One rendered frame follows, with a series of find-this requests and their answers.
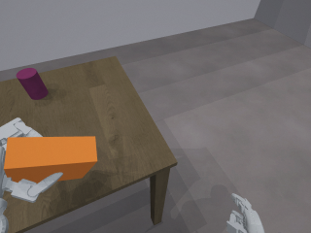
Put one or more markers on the right robot hand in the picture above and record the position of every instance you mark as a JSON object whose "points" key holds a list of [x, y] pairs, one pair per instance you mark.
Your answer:
{"points": [[248, 223]]}

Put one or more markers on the table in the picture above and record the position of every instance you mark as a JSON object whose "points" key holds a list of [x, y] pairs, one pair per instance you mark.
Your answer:
{"points": [[91, 99]]}

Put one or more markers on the left robot hand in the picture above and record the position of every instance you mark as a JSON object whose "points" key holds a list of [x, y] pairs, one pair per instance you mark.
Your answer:
{"points": [[24, 190]]}

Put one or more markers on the sponge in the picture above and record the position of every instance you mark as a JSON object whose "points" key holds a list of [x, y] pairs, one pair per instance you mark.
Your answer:
{"points": [[36, 158]]}

